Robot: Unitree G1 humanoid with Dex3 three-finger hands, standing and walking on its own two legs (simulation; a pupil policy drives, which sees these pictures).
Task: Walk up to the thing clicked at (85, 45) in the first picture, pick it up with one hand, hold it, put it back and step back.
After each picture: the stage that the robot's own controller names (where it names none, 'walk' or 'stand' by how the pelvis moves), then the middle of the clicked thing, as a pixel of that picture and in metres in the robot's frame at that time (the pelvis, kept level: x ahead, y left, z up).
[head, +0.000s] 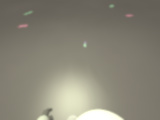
stand; (85, 44) +1.67 +0.15 -0.72
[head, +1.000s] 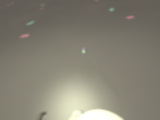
walk; (83, 50) +1.53 +0.28 -0.71
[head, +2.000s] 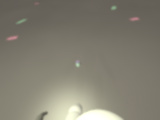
walk; (77, 63) +1.02 +0.32 -0.72
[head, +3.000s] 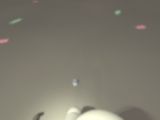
walk; (75, 82) +0.61 +0.25 -0.71
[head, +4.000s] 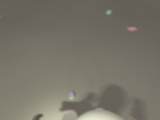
stand; (71, 95) +0.39 +0.18 -0.71
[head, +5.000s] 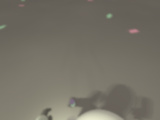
stand; (72, 102) +0.34 +0.21 -0.72
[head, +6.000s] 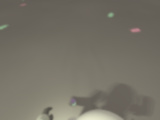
stand; (73, 102) +0.34 +0.20 -0.73
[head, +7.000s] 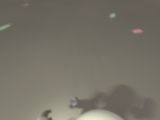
stand; (73, 101) +0.35 +0.20 -0.73
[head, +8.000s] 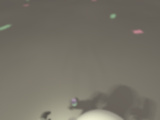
stand; (74, 102) +0.34 +0.19 -0.73
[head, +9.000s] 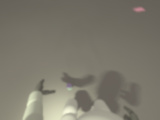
go down; (69, 86) +0.37 +0.20 -0.64
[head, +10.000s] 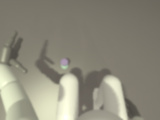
go down; (64, 64) +0.45 +0.20 -0.31
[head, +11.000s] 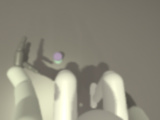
close in; (58, 58) +0.44 +0.22 -0.27
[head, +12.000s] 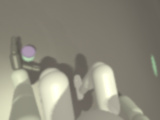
close; (28, 54) +0.44 +0.25 -0.23
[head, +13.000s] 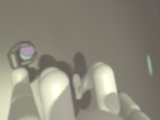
close; (27, 52) +0.43 +0.25 -0.23
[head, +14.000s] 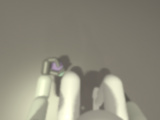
lift; (58, 69) +0.33 +0.23 -0.12
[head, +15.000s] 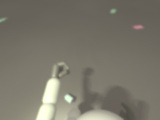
close; (69, 98) +0.34 +0.22 -0.60
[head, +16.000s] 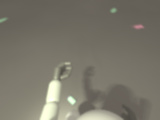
close; (71, 100) +0.34 +0.20 -0.70
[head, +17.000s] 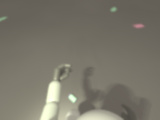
stand; (72, 98) +0.36 +0.19 -0.70
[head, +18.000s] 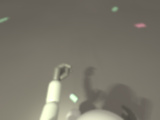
stand; (73, 97) +0.36 +0.19 -0.70
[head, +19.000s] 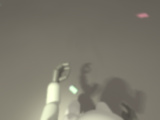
crouch; (73, 89) +0.39 +0.18 -0.66
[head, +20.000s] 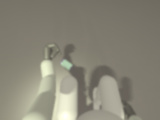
crouch; (66, 64) +0.46 +0.18 -0.39
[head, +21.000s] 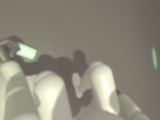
lower; (24, 50) +0.45 +0.24 -0.26
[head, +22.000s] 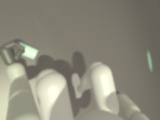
lower; (26, 50) +0.45 +0.25 -0.26
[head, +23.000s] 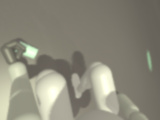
lower; (26, 49) +0.46 +0.25 -0.26
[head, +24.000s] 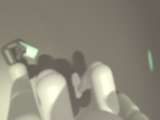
lower; (26, 49) +0.45 +0.25 -0.26
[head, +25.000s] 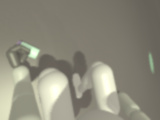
loosen; (27, 50) +0.45 +0.24 -0.26
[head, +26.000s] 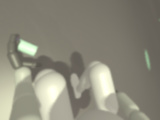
withdraw; (26, 47) +0.49 +0.24 -0.25
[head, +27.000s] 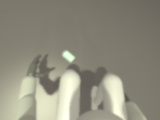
walk; (68, 56) +0.49 +0.17 -0.31
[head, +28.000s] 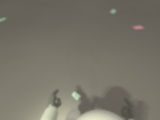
stand; (76, 95) +0.41 +0.14 -0.67
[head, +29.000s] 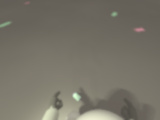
stand; (76, 96) +0.42 +0.15 -0.69
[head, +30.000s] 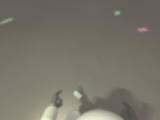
stand; (77, 94) +0.43 +0.14 -0.70
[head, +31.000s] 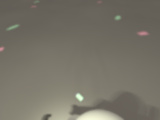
walk; (79, 97) +0.44 +0.14 -0.75
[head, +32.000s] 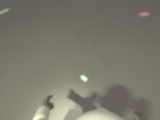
walk; (84, 78) +0.58 +0.09 -0.73
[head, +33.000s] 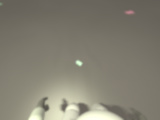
walk; (79, 63) +0.87 +0.15 -0.73
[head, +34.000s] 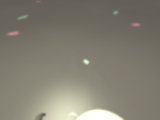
walk; (86, 62) +1.13 +0.09 -0.73
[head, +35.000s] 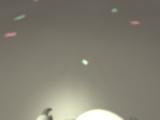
stand; (85, 62) +1.10 +0.10 -0.75
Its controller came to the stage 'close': yes
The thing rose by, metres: 0.42
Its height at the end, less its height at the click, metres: -0.02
